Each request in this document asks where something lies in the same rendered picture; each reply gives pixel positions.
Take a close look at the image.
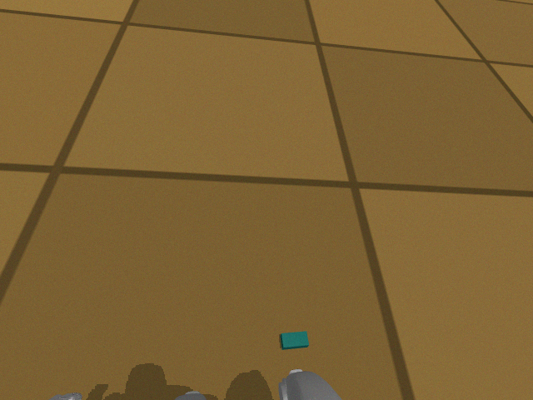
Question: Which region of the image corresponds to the small box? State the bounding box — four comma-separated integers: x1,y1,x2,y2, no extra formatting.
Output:
281,331,309,350

